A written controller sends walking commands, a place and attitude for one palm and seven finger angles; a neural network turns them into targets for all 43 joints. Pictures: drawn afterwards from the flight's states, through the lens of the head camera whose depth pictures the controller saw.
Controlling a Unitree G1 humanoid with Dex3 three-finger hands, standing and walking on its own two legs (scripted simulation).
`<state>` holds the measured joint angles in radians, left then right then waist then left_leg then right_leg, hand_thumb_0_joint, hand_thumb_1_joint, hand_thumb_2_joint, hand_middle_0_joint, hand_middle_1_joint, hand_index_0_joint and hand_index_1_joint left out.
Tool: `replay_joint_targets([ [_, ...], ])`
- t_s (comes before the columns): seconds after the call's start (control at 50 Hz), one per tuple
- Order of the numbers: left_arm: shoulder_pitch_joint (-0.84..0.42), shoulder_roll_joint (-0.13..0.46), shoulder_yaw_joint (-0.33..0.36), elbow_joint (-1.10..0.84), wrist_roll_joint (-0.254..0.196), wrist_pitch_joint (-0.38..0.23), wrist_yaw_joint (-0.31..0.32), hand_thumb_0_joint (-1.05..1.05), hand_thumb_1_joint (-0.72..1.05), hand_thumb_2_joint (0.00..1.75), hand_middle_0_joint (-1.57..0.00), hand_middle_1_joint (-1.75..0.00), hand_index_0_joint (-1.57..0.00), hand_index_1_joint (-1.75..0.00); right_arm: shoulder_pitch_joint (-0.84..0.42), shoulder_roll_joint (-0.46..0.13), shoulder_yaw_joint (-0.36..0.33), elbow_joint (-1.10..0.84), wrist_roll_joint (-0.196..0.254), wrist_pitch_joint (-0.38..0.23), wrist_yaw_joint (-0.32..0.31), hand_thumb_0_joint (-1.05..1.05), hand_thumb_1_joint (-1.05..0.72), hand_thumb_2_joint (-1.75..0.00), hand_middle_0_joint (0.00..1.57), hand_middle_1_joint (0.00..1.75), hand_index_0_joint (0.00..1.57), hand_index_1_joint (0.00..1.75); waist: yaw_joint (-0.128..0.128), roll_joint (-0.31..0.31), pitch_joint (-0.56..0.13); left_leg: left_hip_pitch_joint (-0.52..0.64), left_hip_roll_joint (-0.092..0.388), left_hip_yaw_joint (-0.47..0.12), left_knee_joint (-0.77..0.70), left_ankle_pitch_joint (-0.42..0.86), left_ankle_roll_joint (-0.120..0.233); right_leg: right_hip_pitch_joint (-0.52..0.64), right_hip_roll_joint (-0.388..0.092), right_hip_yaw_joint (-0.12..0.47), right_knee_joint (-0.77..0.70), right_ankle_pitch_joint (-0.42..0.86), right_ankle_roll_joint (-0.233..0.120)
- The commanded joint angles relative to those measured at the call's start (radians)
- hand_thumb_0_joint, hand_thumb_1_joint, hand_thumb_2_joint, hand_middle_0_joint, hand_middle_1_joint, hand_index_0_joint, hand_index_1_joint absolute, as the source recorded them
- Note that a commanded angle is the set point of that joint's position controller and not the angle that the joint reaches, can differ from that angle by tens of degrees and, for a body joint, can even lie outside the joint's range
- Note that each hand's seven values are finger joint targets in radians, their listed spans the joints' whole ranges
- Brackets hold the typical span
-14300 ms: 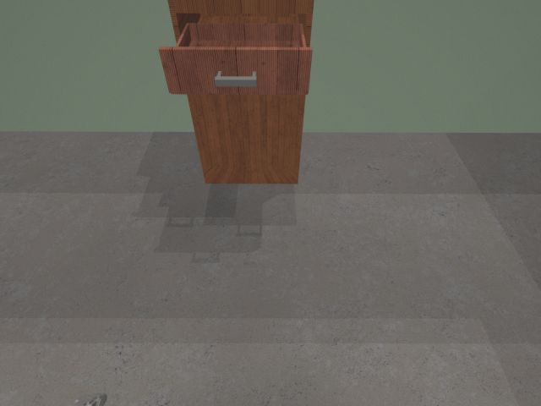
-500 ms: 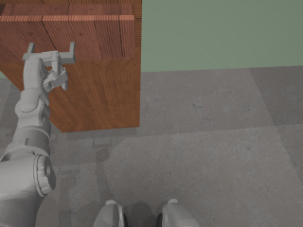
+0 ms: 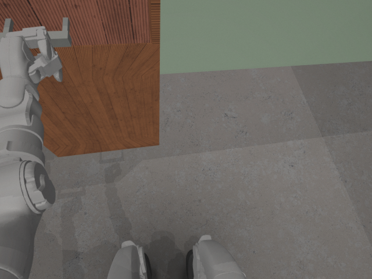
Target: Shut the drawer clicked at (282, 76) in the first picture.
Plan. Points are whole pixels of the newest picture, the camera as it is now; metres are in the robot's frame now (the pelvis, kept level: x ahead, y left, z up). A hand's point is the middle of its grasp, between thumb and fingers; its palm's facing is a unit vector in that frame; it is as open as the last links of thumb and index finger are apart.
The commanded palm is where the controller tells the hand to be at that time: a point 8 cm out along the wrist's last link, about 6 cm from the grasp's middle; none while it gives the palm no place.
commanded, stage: push the drawer shut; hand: left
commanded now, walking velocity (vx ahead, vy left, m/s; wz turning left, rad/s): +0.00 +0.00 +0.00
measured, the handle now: (37, 31) +0.62 +0.24 +0.07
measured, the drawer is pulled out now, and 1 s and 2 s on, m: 0.00 0.00 0.00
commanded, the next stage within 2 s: pull the fist back off the drawer in 0.24 s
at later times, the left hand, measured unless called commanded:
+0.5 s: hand (44, 58) +0.55 +0.22 +0.07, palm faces +0.04 -1.00 -0.03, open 3.0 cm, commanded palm +0.56 +0.23 +0.08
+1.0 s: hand (51, 68) +0.53 +0.20 +0.07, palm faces +0.07 -1.00 -0.02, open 3.2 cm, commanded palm +0.50 +0.24 +0.08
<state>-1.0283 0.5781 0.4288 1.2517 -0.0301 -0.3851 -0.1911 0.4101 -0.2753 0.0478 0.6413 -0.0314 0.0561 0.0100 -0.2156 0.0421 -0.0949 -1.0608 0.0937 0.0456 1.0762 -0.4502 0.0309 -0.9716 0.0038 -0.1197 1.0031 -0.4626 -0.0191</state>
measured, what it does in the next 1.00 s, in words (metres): stands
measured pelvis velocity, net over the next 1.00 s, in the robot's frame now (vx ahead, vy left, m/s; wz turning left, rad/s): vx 0.00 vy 0.02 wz -0.02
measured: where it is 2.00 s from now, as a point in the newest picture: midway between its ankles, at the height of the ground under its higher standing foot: outside the picture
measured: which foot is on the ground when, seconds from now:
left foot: down 0.00-1.00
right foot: down 0.00-1.00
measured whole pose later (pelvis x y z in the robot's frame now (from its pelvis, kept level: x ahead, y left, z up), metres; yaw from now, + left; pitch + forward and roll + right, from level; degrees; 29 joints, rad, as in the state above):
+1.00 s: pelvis +0.00 +0.02 +0.01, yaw -1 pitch +24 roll -4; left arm -0.91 0.52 0.43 1.12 -0.06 -0.36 -0.16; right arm 0.44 -0.27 0.05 0.61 -0.03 0.07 0.04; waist -0.20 0.05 -0.10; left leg -1.02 0.09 0.07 1.05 -0.45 0.05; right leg -0.94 0.00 -0.09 0.96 -0.44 0.00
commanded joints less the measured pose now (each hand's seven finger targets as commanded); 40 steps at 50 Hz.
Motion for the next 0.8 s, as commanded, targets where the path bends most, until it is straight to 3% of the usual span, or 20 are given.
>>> replay_joint_targets([
  [0.0, -0.538, 0.287, 0.031, -0.214, -0.012, -0.068, 0.003, 0.00, 0.90, 0.90, -1.40, -1.60, -1.40, -1.60, 0.223, -0.190, -0.067, -0.017, -0.005, 0.005, -0.009, 0.00, -0.90, -0.90, 0.20, 0.30, 0.20, 0.30, -0.044, 0.151, -0.523, 0.478, -0.044, -0.114, -0.072, 0.424, 0.010, 0.122, 0.055, 0.084, -0.119, 0.325, 0.007],
  [0.02, -0.533, 0.324, 0.058, -0.193, -0.009, -0.062, 0.001, 0.00, 0.90, 0.90, -1.40, -1.60, -1.40, -1.60, 0.228, -0.194, -0.068, -0.019, -0.004, 0.008, -0.011, 0.00, -0.90, -0.90, 0.20, 0.30, 0.20, 0.30, -0.044, 0.134, -0.521, 0.453, -0.044, -0.109, -0.067, 0.408, 0.013, 0.130, 0.056, 0.086, -0.122, 0.316, 0.009],
  [0.06, -0.605, 0.328, 0.040, -0.184, -0.009, -0.051, -0.002, 0.00, 0.90, 0.90, -1.40, -1.60, -1.40, -1.60, 0.230, -0.193, -0.062, -0.014, 0.000, 0.007, -0.016, 0.00, -0.90, -0.90, 0.20, 0.30, 0.20, 0.30, -0.075, 0.116, -0.485, 0.400, -0.045, -0.105, -0.062, 0.360, 0.019, 0.125, 0.056, 0.092, -0.129, 0.290, 0.016],
  [0.08, -0.622, 0.359, 0.058, -0.190, -0.005, -0.054, -0.002, 0.00, 0.90, 0.90, -1.40, -1.60, -1.40, -1.60, 0.236, -0.195, -0.061, -0.014, -0.003, 0.005, -0.019, 0.00, -0.90, -0.90, 0.20, 0.30, 0.20, 0.30, -0.068, 0.141, -0.495, 0.406, -0.044, -0.111, -0.057, 0.361, 0.017, 0.116, 0.056, 0.090, -0.122, 0.282, 0.011],
  [0.12, -0.659, 0.342, 0.035, -0.187, 0.001, -0.053, -0.002, 0.00, 0.90, 0.90, -1.40, -1.60, -1.40, -1.60, 0.242, -0.195, -0.060, -0.008, -0.003, 0.001, -0.020, 0.00, -0.90, -0.90, 0.20, 0.30, 0.20, 0.30, -0.081, 0.183, -0.505, 0.450, -0.039, -0.123, -0.056, 0.367, 0.012, 0.062, 0.058, 0.081, -0.121, 0.254, 0.009],
  [0.18, -0.713, 0.316, 0.002, -0.144, -0.004, -0.044, -0.001, 0.00, 0.90, 0.90, -1.40, -1.60, -1.40, -1.60, 0.245, -0.200, -0.054, 0.003, -0.006, -0.011, -0.022, 0.00, -0.90, -0.90, 0.20, 0.30, 0.20, 0.30, -0.116, 0.172, -0.448, 0.416, -0.037, -0.133, -0.049, 0.298, 0.017, 0.002, 0.059, 0.078, -0.126, 0.189, 0.008],
  [0.2, -0.727, 0.358, 0.023, -0.143, -0.001, -0.043, 0.002, 0.00, 0.90, 0.90, -1.40, -1.60, -1.40, -1.60, 0.249, -0.207, -0.051, 0.003, -0.006, -0.014, -0.026, 0.00, -0.90, -0.90, 0.20, 0.30, 0.20, 0.30, -0.115, 0.184, -0.470, 0.405, -0.036, -0.132, -0.045, 0.286, 0.016, 0.001, 0.058, 0.079, -0.120, 0.178, 0.010],
  [0.32, -0.808, 0.312, -0.052, -0.145, 0.005, -0.023, -0.001, 0.00, 0.90, 0.90, -1.40, -1.60, -1.40, -1.60, 0.249, -0.215, -0.042, 0.011, -0.008, -0.044, -0.031, 0.00, -0.90, -0.90, 0.20, 0.30, 0.20, 0.30, -0.145, 0.266, -0.474, 0.440, -0.026, -0.167, -0.048, 0.219, 0.010, -0.113, 0.054, 0.061, -0.098, 0.115, 0.004],
  [0.4, -0.800, 0.321, -0.041, -0.124, 0.012, 0.002, 0.003, 0.00, 0.90, 0.90, -1.40, -1.60, -1.40, -1.60, 0.258, -0.220, -0.038, 0.005, -0.013, -0.054, -0.029, 0.00, -0.90, -0.90, 0.20, 0.30, 0.20, 0.30, -0.140, 0.243, -0.497, 0.414, -0.031, -0.172, -0.043, 0.184, 0.013, -0.108, 0.054, 0.056, -0.090, 0.094, 0.003],
  [0.48, -0.789, 0.355, -0.007, -0.131, 0.018, 0.018, 0.004, 0.00, 0.90, 0.90, -1.40, -1.60, -1.40, -1.60, 0.263, -0.221, -0.037, -0.005, -0.018, -0.058, -0.023, 0.00, -0.90, -0.90, 0.20, 0.30, 0.20, 0.30, -0.122, 0.257, -0.518, 0.409, -0.034, -0.177, -0.044, 0.178, 0.011, -0.097, 0.055, 0.052, -0.082, 0.091, -0.002],
  [0.56, -0.727, 0.317, -0.020, -0.151, 0.017, 0.028, 0.002, 0.00, 0.90, 0.90, -1.40, -1.60, -1.40, -1.60, 0.254, -0.219, -0.043, -0.021, -0.015, -0.052, -0.014, 0.00, -0.90, -0.90, 0.20, 0.30, 0.20, 0.30, -0.098, 0.247, -0.509, 0.430, -0.031, -0.185, -0.067, 0.152, 0.004, -0.101, 0.053, 0.045, -0.086, 0.075, -0.003],
  [0.62, -0.691, 0.295, -0.012, -0.213, 0.009, 0.017, 0.008, 0.00, 0.90, 0.90, -1.40, -1.60, -1.40, -1.60, 0.250, -0.218, -0.051, -0.027, -0.016, -0.049, -0.005, 0.00, -0.90, -0.90, 0.20, 0.30, 0.20, 0.30, -0.074, 0.281, -0.548, 0.505, -0.028, -0.201, -0.087, 0.176, -0.003, -0.106, 0.051, 0.040, -0.085, 0.091, -0.006],
  [0.64, -0.669, 0.307, 0.003, -0.232, 0.008, 0.015, 0.012, 0.00, 0.90, 0.90, -1.40, -1.60, -1.40, -1.60, 0.250, -0.219, -0.052, -0.029, -0.016, -0.046, -0.004, 0.00, -0.90, -0.90, 0.20, 0.30, 0.20, 0.30, -0.064, 0.264, -0.562, 0.516, -0.026, -0.200, -0.091, 0.193, -0.004, -0.087, 0.052, 0.039, -0.085, 0.100, -0.006],
  [0.66, -0.636, 0.277, -0.011, -0.231, 0.006, 0.017, 0.013, 0.00, 0.90, 0.90, -1.40, -1.60, -1.40, -1.60, 0.247, -0.215, -0.055, -0.032, -0.014, -0.044, -0.001, 0.00, -0.90, -0.90, 0.20, 0.30, 0.20, 0.30, -0.063, 0.254, -0.556, 0.527, -0.025, -0.202, -0.097, 0.202, -0.005, -0.086, 0.053, 0.037, -0.090, 0.104, -0.006],
  [0.76, -0.493, 0.242, 0.004, -0.265, -0.005, 0.003, 0.031, 0.00, 0.90, 0.90, -1.40, -1.60, -1.40, -1.60, 0.230, -0.206, -0.063, -0.048, -0.009, -0.029, 0.011, 0.00, -0.90, -0.90, 0.20, 0.30, 0.20, 0.30, -0.025, 0.191, -0.522, 0.527, -0.030, -0.174, -0.123, 0.241, -0.004, -0.013, 0.057, 0.038, -0.117, 0.125, -0.004],
  [0.78, -0.465, 0.268, 0.030, -0.272, -0.005, -0.007, 0.035, 0.00, 0.90, 0.90, -1.40, -1.60, -1.40, -1.60, 0.232, -0.208, -0.063, -0.049, -0.010, -0.026, 0.011, 0.00, -0.90, -0.90, 0.20, 0.30, 0.20, 0.30, -0.012, 0.183, -0.526, 0.530, -0.030, -0.170, -0.124, 0.263, -0.003, 0.008, 0.058, 0.040, -0.118, 0.137, -0.006],
])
